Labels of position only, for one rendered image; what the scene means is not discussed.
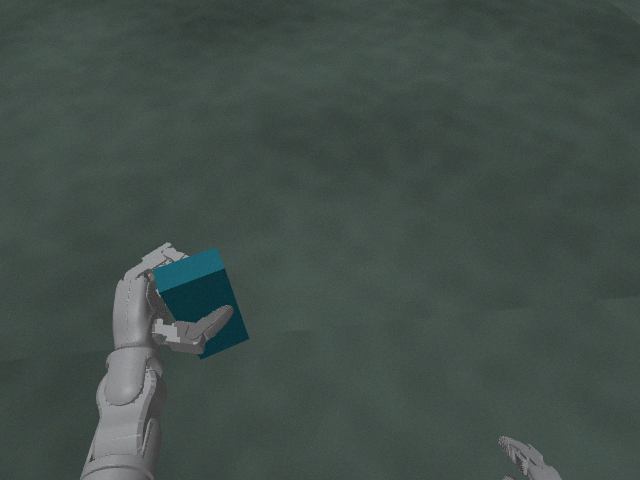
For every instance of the left robot hand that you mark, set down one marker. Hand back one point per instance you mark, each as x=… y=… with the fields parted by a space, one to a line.
x=140 y=315

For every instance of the left robot arm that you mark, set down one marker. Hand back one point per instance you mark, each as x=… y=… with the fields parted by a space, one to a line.
x=130 y=399

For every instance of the right robot hand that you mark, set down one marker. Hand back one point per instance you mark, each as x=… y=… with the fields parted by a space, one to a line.
x=528 y=460

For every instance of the carton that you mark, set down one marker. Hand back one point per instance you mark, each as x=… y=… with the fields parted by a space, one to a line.
x=194 y=287

